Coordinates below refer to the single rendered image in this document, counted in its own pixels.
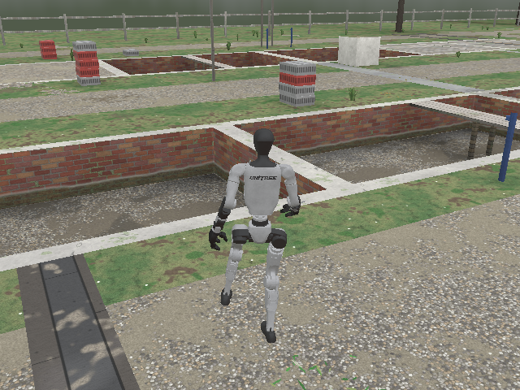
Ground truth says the left robot hand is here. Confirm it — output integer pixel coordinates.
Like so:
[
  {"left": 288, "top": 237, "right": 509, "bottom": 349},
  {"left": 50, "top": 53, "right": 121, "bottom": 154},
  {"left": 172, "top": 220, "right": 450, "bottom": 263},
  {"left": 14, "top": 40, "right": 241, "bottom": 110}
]
[{"left": 209, "top": 229, "right": 228, "bottom": 251}]

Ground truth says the left robot upper arm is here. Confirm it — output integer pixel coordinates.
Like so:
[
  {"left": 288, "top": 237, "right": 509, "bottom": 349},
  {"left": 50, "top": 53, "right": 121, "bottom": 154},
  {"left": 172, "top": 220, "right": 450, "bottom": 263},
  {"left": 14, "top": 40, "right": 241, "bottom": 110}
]
[{"left": 223, "top": 163, "right": 246, "bottom": 210}]

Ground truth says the left robot forearm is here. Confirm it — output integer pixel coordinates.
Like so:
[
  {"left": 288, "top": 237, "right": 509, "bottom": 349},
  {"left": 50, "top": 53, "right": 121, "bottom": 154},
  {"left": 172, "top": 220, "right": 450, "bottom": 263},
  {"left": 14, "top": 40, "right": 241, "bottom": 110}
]
[{"left": 211, "top": 197, "right": 231, "bottom": 233}]

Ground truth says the robot right foot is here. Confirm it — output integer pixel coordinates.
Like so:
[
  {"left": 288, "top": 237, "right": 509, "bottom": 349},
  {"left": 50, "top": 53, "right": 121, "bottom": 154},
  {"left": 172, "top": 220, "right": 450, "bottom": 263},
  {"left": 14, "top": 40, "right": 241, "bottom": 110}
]
[{"left": 261, "top": 321, "right": 276, "bottom": 343}]

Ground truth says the robot left foot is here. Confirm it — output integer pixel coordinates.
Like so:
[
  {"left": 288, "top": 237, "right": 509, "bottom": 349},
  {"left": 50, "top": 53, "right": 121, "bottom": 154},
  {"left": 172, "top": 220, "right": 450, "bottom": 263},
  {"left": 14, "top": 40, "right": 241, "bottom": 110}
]
[{"left": 220, "top": 289, "right": 232, "bottom": 306}]

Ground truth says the right robot forearm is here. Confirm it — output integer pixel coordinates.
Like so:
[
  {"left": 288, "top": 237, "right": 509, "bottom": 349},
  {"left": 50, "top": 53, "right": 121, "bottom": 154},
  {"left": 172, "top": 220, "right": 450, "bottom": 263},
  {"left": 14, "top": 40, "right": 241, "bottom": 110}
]
[{"left": 290, "top": 194, "right": 301, "bottom": 212}]

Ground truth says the right robot hand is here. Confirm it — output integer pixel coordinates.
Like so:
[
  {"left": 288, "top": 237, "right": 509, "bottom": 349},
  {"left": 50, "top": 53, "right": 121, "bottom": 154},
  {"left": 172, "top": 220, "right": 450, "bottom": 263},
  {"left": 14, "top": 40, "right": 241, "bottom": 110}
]
[{"left": 280, "top": 204, "right": 299, "bottom": 217}]

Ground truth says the right robot upper arm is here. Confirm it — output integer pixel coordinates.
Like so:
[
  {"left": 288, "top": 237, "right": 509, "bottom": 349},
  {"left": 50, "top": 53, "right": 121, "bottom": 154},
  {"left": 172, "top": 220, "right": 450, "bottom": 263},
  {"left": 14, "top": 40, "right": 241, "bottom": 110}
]
[{"left": 279, "top": 164, "right": 300, "bottom": 207}]

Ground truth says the robot foot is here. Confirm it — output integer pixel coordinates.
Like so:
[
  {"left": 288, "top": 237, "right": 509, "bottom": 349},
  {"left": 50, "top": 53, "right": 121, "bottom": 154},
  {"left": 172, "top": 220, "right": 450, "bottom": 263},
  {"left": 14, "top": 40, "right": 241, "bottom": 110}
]
[
  {"left": 261, "top": 321, "right": 276, "bottom": 343},
  {"left": 220, "top": 289, "right": 232, "bottom": 306}
]

